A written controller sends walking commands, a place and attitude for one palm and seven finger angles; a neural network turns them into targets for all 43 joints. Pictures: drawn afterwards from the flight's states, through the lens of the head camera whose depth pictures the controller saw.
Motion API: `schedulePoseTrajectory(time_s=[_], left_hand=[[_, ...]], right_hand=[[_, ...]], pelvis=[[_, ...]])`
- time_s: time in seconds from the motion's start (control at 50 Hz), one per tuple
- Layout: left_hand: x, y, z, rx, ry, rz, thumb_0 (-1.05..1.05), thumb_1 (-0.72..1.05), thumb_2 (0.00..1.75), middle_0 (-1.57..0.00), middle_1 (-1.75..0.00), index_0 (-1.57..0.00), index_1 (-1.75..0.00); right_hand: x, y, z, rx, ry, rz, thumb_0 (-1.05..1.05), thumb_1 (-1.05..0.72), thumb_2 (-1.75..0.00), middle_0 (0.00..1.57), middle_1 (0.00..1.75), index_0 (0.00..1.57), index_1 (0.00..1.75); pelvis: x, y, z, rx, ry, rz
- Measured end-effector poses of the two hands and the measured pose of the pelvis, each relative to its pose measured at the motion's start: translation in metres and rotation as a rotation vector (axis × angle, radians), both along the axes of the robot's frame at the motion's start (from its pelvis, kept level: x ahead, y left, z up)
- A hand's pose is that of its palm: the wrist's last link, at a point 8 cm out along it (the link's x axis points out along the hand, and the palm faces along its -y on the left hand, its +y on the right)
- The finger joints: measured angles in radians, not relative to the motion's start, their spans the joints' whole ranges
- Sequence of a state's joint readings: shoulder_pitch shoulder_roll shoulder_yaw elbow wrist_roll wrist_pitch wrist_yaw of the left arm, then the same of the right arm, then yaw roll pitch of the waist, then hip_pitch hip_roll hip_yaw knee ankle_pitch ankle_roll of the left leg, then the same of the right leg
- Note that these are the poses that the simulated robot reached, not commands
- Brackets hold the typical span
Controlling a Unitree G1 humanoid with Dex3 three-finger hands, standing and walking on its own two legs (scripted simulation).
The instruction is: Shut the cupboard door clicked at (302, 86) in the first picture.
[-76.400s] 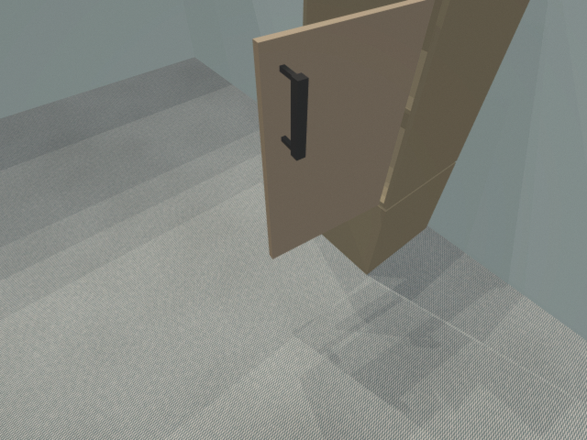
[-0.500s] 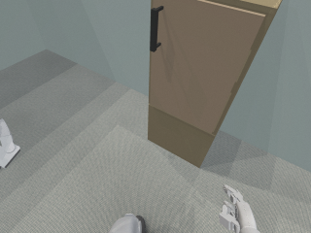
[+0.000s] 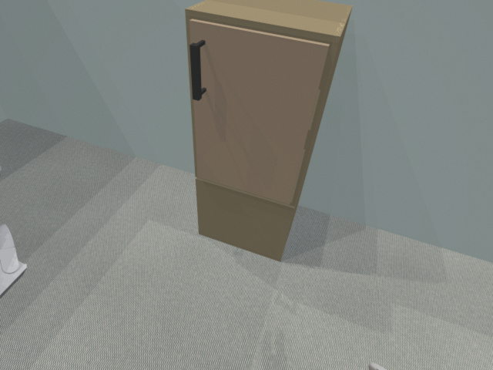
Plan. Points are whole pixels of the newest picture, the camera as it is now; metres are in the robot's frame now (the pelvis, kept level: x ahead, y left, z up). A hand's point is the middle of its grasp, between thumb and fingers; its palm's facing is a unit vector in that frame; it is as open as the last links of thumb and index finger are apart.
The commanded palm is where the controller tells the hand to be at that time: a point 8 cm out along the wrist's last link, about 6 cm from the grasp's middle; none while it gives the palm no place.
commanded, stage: stop stepping back and stand still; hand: left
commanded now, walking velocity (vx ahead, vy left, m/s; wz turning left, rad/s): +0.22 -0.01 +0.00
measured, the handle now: (199, 70) +0.90 +0.16 +0.11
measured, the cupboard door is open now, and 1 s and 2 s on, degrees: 0 0 0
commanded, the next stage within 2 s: let the arm hang, fingers relaxed in 0.32 s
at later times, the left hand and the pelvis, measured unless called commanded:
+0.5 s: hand (62, 278) +0.23 +0.27 +0.09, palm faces +0.31 -0.80 -0.51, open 7.4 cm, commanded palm none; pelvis +0.01 +0.00 -0.01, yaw +2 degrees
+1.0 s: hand out of the picture -0.01 +0.21 -0.19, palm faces +0.08 -0.97 -0.22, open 7.2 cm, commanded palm none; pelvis +0.03 +0.03 -0.01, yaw +2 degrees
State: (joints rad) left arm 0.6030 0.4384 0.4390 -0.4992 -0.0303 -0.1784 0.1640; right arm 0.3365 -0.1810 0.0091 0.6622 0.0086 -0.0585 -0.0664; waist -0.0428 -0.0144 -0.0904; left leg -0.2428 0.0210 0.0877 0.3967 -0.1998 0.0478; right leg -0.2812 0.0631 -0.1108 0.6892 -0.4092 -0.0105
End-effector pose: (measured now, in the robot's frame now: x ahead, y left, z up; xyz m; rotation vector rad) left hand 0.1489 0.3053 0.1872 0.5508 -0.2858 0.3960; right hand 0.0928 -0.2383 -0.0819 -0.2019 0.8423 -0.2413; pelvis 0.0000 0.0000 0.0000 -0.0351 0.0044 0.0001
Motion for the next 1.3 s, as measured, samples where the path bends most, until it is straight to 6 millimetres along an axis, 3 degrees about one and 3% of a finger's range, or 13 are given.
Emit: schedulePoseTrajectory(time_s=[0.14,0.22,0.36,0.44,0.48,0.56,0.6,0.64,0.7,0.78,0.94,1.08,1.3], left_hand=[[-0.022,-0.013,-0.011,0.019,0.052,0.062,0.01,0.89,0.9,-0.21,-0.31,-0.21,-0.3],[-0.028,-0.024,-0.013,-0.028,0.015,0.054,0.02,0.89,0.9,-0.21,-0.31,-0.21,-0.3],[-0.005,-0.026,-0.004,-0.017,-0.03,0.038,0.02,0.89,0.9,-0.21,-0.31,-0.21,-0.3],[0.014,-0.018,-0.004,0.032,-0.003,0.022,0.01,0.89,0.9,-0.21,-0.31,-0.21,-0.3],[0.032,-0.007,-0.043,-0.013,0.178,0.021,0.01,0.89,0.9,-0.2,-0.31,-0.2,-0.3],[0.043,0.0,-0.176,-0.214,0.669,0.059,0.0,0.9,0.9,-0.2,-0.3,-0.19,-0.3],[0.027,-0.013,-0.24,-0.324,0.89,0.084,0.0,0.91,0.9,-0.19,-0.3,-0.19,-0.29],[0.0,-0.038,-0.29,-0.435,1.082,0.093,0.01,0.91,0.9,-0.19,-0.3,-0.19,-0.29],[-0.054,-0.08,-0.331,-0.603,1.295,0.103,0.01,0.92,0.9,-0.19,-0.3,-0.19,-0.29],[-0.091,-0.068,-0.34,-0.674,1.324,0.221,-0.06,1.02,0.89,-0.21,-0.31,-0.2,-0.3],[-0.152,-0.047,-0.343,-0.665,1.571,0.313,-0.02,0.96,0.9,-0.2,-0.3,-0.2,-0.3],[-0.166,-0.042,-0.34,-0.673,1.609,0.307,0.0,0.92,0.9,-0.2,-0.3,-0.2,-0.29],[-0.175,-0.049,-0.343,-0.7,1.626,0.253,0.0,0.91,0.9,-0.2,-0.3,-0.19,-0.29]], right_hand=[[-0.007,-0.001,-0.032,0.062,0.015,0.057,0.01,-0.9,-0.9,0.21,0.3,0.2,0.3],[-0.006,-0.01,-0.026,0.061,0.013,0.06,0.01,-0.9,-0.9,0.21,0.3,0.2,0.3],[0.015,-0.032,-0.013,-0.007,-0.021,0.038,0.01,-0.9,-0.9,0.21,0.3,0.2,0.3],[0.034,-0.033,-0.013,-0.017,-0.025,0.049,0.01,-0.9,-0.9,0.2,0.3,0.2,0.3],[0.045,-0.027,-0.023,0.005,0.005,0.101,0.01,-0.9,-0.9,0.2,0.3,0.2,0.3],[0.056,-0.006,-0.053,0.045,0.032,0.141,0.01,-0.9,-0.9,0.2,0.3,0.2,0.3],[0.051,0.006,-0.064,0.063,0.071,0.144,0.0,-0.9,-0.9,0.2,0.3,0.2,0.3],[0.04,0.016,-0.072,0.08,0.132,0.153,0.0,-0.91,-0.9,0.2,0.3,0.2,0.3],[0.02,0.028,-0.076,0.105,0.259,0.15,0.0,-0.9,-0.9,0.2,0.3,0.2,0.3],[0.003,0.03,-0.072,0.087,0.388,0.124,0.0,-0.92,-0.9,0.21,0.3,0.2,0.3],[-0.012,0.029,-0.063,0.055,0.423,0.035,0.0,-0.92,-0.9,0.2,0.3,0.2,0.3],[-0.039,0.048,-0.067,0.084,0.466,0.019,0.0,-0.91,-0.9,0.2,0.3,0.2,0.3],[-0.099,0.077,-0.07,0.132,0.575,-0.023,0.0,-0.91,-0.9,0.2,0.3,0.2,0.3]], pelvis=[[-0.027,-0.012,-0.015,0.033,0.004,-0.003],[-0.025,-0.017,-0.011,0.056,-0.008,-0.015],[-0.012,-0.017,-0.006,0.068,-0.009,0.006],[-0.001,-0.009,-0.007,0.069,-0.001,0.012],[0.004,-0.001,-0.011,0.069,0.005,0.026],[0.013,0.016,-0.029,0.061,0.006,0.036],[0.014,0.016,-0.035,0.083,0.0,0.034],[0.014,0.014,-0.037,0.093,-0.01,0.038],[0.019,0.01,-0.03,0.068,-0.017,0.054],[0.027,0.009,-0.023,0.041,-0.006,0.061],[0.033,0.025,-0.013,0.034,-0.018,0.037],[0.027,0.039,-0.007,0.035,-0.039,0.03],[0.014,0.052,-0.005,0.036,-0.053,0.024]])
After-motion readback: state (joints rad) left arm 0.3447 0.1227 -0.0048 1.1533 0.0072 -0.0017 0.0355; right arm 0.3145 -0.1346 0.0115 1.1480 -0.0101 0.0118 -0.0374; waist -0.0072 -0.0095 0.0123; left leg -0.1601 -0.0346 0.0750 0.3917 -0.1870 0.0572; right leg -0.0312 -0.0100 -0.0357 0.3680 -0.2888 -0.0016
